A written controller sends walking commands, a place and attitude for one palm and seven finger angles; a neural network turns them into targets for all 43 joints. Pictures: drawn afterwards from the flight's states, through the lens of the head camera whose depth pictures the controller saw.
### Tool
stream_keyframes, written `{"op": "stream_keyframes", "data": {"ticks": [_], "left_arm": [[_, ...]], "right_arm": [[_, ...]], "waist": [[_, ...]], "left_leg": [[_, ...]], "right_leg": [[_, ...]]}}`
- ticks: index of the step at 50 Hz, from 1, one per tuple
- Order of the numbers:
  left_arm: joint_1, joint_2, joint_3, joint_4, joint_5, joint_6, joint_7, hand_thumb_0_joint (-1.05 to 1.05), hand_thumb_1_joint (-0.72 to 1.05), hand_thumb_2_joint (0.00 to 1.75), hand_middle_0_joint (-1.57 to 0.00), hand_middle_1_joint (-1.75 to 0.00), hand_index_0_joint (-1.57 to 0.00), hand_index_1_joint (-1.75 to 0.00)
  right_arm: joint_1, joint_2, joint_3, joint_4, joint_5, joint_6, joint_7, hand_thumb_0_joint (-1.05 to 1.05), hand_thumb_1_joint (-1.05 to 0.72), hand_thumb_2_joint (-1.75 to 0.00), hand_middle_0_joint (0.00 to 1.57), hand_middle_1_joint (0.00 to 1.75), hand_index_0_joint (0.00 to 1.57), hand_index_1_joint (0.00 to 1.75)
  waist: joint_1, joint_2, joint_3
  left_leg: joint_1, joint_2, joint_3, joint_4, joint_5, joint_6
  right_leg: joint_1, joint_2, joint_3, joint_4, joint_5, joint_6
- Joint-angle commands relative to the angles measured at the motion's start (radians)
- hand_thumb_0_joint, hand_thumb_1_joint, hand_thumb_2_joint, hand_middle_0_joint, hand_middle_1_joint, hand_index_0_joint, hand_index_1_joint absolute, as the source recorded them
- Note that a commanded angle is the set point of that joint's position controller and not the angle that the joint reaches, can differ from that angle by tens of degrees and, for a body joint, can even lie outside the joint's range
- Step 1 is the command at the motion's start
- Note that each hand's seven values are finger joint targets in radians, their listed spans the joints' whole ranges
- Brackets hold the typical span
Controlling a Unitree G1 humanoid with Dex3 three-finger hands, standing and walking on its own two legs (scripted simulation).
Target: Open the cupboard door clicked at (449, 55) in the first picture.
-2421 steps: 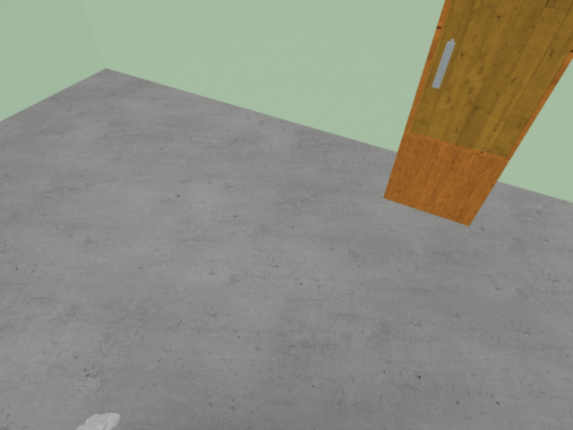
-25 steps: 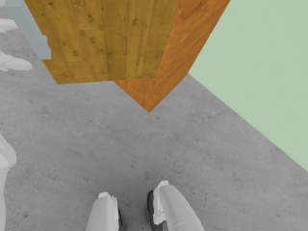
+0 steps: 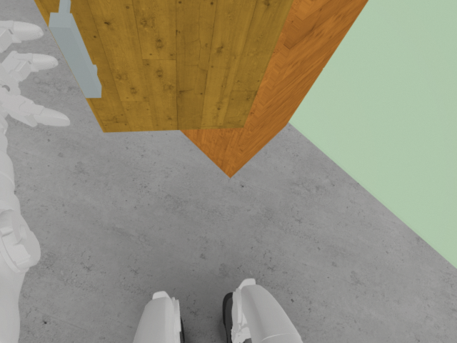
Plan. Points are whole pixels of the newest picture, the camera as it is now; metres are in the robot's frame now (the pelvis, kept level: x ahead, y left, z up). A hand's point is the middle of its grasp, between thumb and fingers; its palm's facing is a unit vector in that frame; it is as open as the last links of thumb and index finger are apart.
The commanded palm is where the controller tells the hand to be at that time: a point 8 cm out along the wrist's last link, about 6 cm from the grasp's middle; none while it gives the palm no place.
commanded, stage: move the hooked fingers beside the handle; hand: left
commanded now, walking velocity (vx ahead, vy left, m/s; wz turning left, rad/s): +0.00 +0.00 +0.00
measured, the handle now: (80, 51) +0.58 +0.20 +0.05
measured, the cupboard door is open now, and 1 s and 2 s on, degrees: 51 51 52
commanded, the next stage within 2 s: slide the fingers in behind the handle in 0.22 s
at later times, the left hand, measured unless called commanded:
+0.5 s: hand (52, 80) +0.52 +0.23 +0.06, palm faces +0.00 -1.00 -0.01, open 14.0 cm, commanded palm +0.50 +0.26 +0.05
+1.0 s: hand (82, 76) +0.53 +0.19 +0.05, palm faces +0.01 -1.00 -0.04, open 14.0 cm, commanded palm +0.51 +0.23 +0.05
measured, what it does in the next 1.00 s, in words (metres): stands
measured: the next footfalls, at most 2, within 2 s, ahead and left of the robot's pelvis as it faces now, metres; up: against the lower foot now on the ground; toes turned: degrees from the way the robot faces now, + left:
none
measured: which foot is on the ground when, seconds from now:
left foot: down 0.00-1.00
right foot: down 0.00-1.00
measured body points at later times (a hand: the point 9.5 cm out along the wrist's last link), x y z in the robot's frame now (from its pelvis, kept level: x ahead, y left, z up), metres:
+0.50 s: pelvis -0.01 +0.00 +0.00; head +0.16 +0.04 +0.41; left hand +0.51 +0.29 +0.06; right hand -0.01 -0.26 -0.10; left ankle -0.01 +0.08 -0.65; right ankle +0.03 -0.12 -0.65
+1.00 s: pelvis +0.00 -0.01 +0.00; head +0.17 +0.01 +0.41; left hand +0.52 +0.25 +0.06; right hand +0.00 -0.27 -0.11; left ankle -0.01 +0.08 -0.65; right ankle +0.03 -0.12 -0.65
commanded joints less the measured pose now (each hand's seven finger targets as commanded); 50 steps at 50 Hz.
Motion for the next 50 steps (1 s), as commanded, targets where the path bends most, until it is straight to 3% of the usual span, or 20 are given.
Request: {"op": "stream_keyframes", "data": {"ticks": [1, 5, 8, 9, 10, 15, 18, 19, 21, 22, 25, 29, 31, 34, 35, 37, 43, 47, 48, 50], "left_arm": [[-0.395, 0.286, 0.063, -0.213, -0.016, -0.076, 0.033, 0.0, -0.5, 0.3, -0.3, -1.2, -0.3, -1.2], [-0.447, 0.293, 0.05, -0.233, 0.014, -0.108, 0.068, 0.0, -0.5, 0.3, -0.3, -1.2, -0.3, -1.2], [-0.423, 0.321, 0.073, -0.215, 0.015, -0.106, 0.069, 0.0, -0.5, 0.3, -0.3, -1.2, -0.3, -1.2], [-0.445, 0.308, 0.063, -0.23, 0.007, -0.109, 0.061, 0.0, -0.5, 0.3, -0.3, -1.2, -0.3, -1.2], [-0.433, 0.307, 0.06, -0.225, 0.009, -0.105, 0.053, 0.0, -0.5, 0.3, -0.3, -1.2, -0.3, -1.2], [-0.404, 0.223, 0.006, -0.216, -0.01, -0.078, 0.027, 0.0, -0.5, 0.3, -0.3, -1.2, -0.3, -1.2], [-0.408, 0.212, 0.012, -0.189, -0.021, -0.066, 0.036, 0.0, -0.5, 0.3, -0.3, -1.2, -0.3, -1.2], [-0.421, 0.197, 0.003, -0.194, -0.025, -0.071, 0.04, 0.0, -0.5, 0.3, -0.3, -1.2, -0.3, -1.2], [-0.455, 0.201, 0.001, -0.2, -0.014, -0.078, 0.056, 0.0, -0.5, 0.3, -0.3, -1.2, -0.3, -1.2], [-0.439, 0.215, 0.016, -0.202, -0.008, -0.083, 0.069, 0.0, -0.5, 0.3, -0.3, -1.2, -0.3, -1.2], [-0.455, 0.211, 0.012, -0.249, 0.007, -0.108, 0.099, 0.0, -0.5, 0.3, -0.3, -1.2, -0.3, -1.2], [-0.438, 0.209, 0.015, -0.196, 0.014, -0.103, 0.119, 0.0, -0.5, 0.3, -0.3, -1.2, -0.3, -1.2], [-0.464, 0.231, 0.022, -0.211, 0.022, -0.101, 0.125, 0.0, -0.5, 0.3, -0.3, -1.2, -0.3, -1.2], [-0.444, 0.241, 0.035, -0.21, 0.025, -0.106, 0.136, 0.0, -0.5, 0.3, -0.3, -1.2, -0.3, -1.2], [-0.452, 0.219, 0.018, -0.235, 0.027, -0.112, 0.136, 0.0, -0.5, 0.3, -0.3, -1.2, -0.3, -1.2], [-0.429, 0.186, 0.002, -0.231, 0.023, -0.113, 0.136, 0.0, -0.5, 0.3, -0.3, -1.2, -0.3, -1.2], [-0.442, 0.158, -0.011, -0.186, 0.013, -0.088, 0.139, 0.0, -0.5, 0.3, -0.3, -1.2, -0.3, -1.2], [-0.427, 0.137, -0.017, -0.255, 0.018, -0.114, 0.154, 0.0, -0.5, 0.3, -0.3, -1.2, -0.3, -1.2], [-0.439, 0.116, -0.031, -0.272, 0.015, -0.12, 0.159, 0.0, -0.5, 0.3, -0.3, -1.2, -0.3, -1.2], [-0.424, 0.108, -0.023, -0.245, 0.008, -0.122, 0.167, 0.0, -0.5, 0.3, -0.3, -1.2, -0.3, -1.2]], "right_arm": [[0.22, -0.198, -0.079, -0.024, -0.002, -0.002, -0.018, 0.0, -0.9, -0.9, 0.2, 0.3, 0.2, 0.3], [0.212, -0.192, -0.074, -0.022, -0.007, -0.002, -0.013, 0.0, -0.9, -0.9, 0.2, 0.3, 0.2, 0.3], [0.208, -0.198, -0.072, -0.029, -0.006, -0.003, -0.015, 0.0, -0.9, -0.9, 0.2, 0.3, 0.2, 0.3], [0.211, -0.197, -0.071, -0.028, -0.007, -0.004, -0.017, 0.0, -0.9, -0.9, 0.2, 0.3, 0.2, 0.3], [0.212, -0.196, -0.073, -0.025, -0.005, -0.003, -0.017, 0.0, -0.9, -0.9, 0.2, 0.3, 0.2, 0.3], [0.221, -0.196, -0.076, -0.019, -0.002, 0.001, -0.014, 0.0, -0.9, -0.9, 0.2, 0.3, 0.2, 0.3], [0.22, -0.196, -0.077, -0.014, -0.002, 0.001, -0.016, 0.0, -0.9, -0.9, 0.2, 0.3, 0.2, 0.3], [0.221, -0.193, -0.075, -0.018, -0.003, -0.002, -0.017, 0.0, -0.9, -0.9, 0.2, 0.3, 0.2, 0.3], [0.22, -0.19, -0.074, -0.009, -0.006, -0.007, -0.015, 0.0, -0.9, -0.9, 0.2, 0.3, 0.2, 0.3], [0.224, -0.19, -0.075, -0.009, -0.007, -0.007, -0.014, 0.0, -0.9, -0.9, 0.2, 0.3, 0.2, 0.3], [0.223, -0.184, -0.077, -0.011, -0.013, -0.009, -0.009, 0.0, -0.9, -0.9, 0.2, 0.3, 0.2, 0.3], [0.22, -0.183, -0.072, -0.018, -0.011, -0.01, -0.007, 0.0, -0.9, -0.9, 0.2, 0.3, 0.2, 0.3], [0.217, -0.185, -0.072, -0.02, -0.01, -0.01, -0.009, 0.0, -0.9, -0.9, 0.2, 0.3, 0.2, 0.3], [0.22, -0.182, -0.071, -0.029, -0.011, -0.012, -0.01, 0.0, -0.9, -0.9, 0.2, 0.3, 0.2, 0.3], [0.216, -0.178, -0.073, -0.028, -0.011, -0.013, -0.008, 0.0, -0.9, -0.9, 0.2, 0.3, 0.2, 0.3], [0.215, -0.176, -0.076, -0.027, -0.01, -0.014, -0.004, 0.0, -0.9, -0.9, 0.2, 0.3, 0.2, 0.3], [0.22, -0.175, -0.077, -0.017, -0.006, -0.016, -0.007, 0.0, -0.9, -0.9, 0.2, 0.3, 0.2, 0.3], [0.223, -0.168, -0.084, -0.018, -0.011, -0.02, -0.002, 0.0, -0.9, -0.9, 0.2, 0.3, 0.2, 0.3], [0.222, -0.166, -0.085, -0.014, -0.012, -0.02, -0.001, 0.0, -0.9, -0.9, 0.2, 0.3, 0.2, 0.3], [0.224, -0.167, -0.088, -0.008, -0.013, -0.02, 0.002, 0.0, -0.9, -0.9, 0.2, 0.3, 0.2, 0.3]], "waist": [[-0.003, 0.222, -0.527], [-0.008, 0.261, -0.513], [-0.003, 0.228, -0.539], [-0.013, 0.246, -0.556], [-0.002, 0.272, -0.567], [-0.012, 0.247, -0.547], [-0.025, 0.178, -0.512], [-0.026, 0.188, -0.505], [-0.024, 0.225, -0.509], [-0.015, 0.21, -0.507], [-0.011, 0.253, -0.553], [-0.016, 0.196, -0.496], [-0.011, 0.216, -0.524], [-0.007, 0.187, -0.541], [-0.005, 0.219, -0.566], [-0.005, 0.213, -0.568], [-0.022, 0.151, -0.52], [-0.001, 0.209, -0.593], [-0.009, 0.213, -0.592], [-0.014, 0.18, -0.568]], "left_leg": [[0.441, -0.002, -0.092, -0.111, 0.592, -0.036], [0.464, 0.001, -0.103, -0.109, 0.593, -0.05], [0.435, -0.002, -0.097, -0.106, 0.57, -0.041], [0.458, -0.001, -0.102, -0.104, 0.604, -0.043], [0.482, 0.002, -0.105, -0.107, 0.63, -0.052], [0.52, 0.011, -0.122, -0.118, 0.654, -0.058], [0.453, 0.004, -0.113, -0.123, 0.553, -0.041], [0.44, 0.0, -0.107, -0.121, 0.543, -0.036], [0.437, -0.002, -0.106, -0.122, 0.514, -0.04], [0.433, -0.003, -0.105, -0.125, 0.506, -0.039], [0.471, -0.003, -0.102, -0.114, 0.561, -0.046], [0.385, -0.01, -0.09, -0.118, 0.477, -0.028], [0.384, -0.012, -0.086, -0.118, 0.475, -0.028], [0.367, -0.014, -0.082, -0.115, 0.479, -0.023], [0.388, -0.014, -0.078, -0.113, 0.495, -0.025], [0.394, -0.013, -0.075, -0.109, 0.506, -0.026], [0.319, -0.019, -0.063, -0.109, 0.44, -0.014], [0.405, -0.017, -0.067, -0.104, 0.536, -0.024], [0.425, -0.015, -0.071, -0.104, 0.557, -0.027], [0.41, -0.012, -0.071, -0.101, 0.549, -0.026]], "right_leg": [[0.201, 0.032, 0.047, -0.054, 0.306, -0.019], [0.161, 0.032, 0.042, -0.042, 0.272, -0.022], [0.202, 0.033, 0.048, -0.043, 0.283, -0.02], [0.197, 0.032, 0.045, -0.037, 0.299, -0.021], [0.191, 0.031, 0.044, -0.04, 0.299, -0.02], [0.149, 0.035, 0.03, -0.054, 0.273, -0.018], [0.166, 0.035, 0.033, -0.065, 0.253, -0.014], [0.169, 0.035, 0.038, -0.062, 0.258, -0.018], [0.158, 0.032, 0.04, -0.059, 0.238, -0.018], [0.165, 0.032, 0.039, -0.061, 0.234, -0.019], [0.163, 0.031, 0.043, -0.05, 0.261, -0.021], [0.2, 0.031, 0.05, -0.054, 0.249, -0.021], [0.219, 0.028, 0.056, -0.051, 0.259, -0.019], [0.252, 0.029, 0.06, -0.045, 0.282, -0.02], [0.251, 0.027, 0.063, -0.045, 0.295, -0.018], [0.247, 0.027, 0.063, -0.046, 0.305, -0.017], [0.274, 0.025, 0.072, -0.057, 0.3, -0.011], [0.276, 0.025, 0.07, -0.045, 0.355, -0.017], [0.264, 0.025, 0.067, -0.045, 0.361, -0.016], [0.259, 0.027, 0.065, -0.047, 0.361, -0.014]]}}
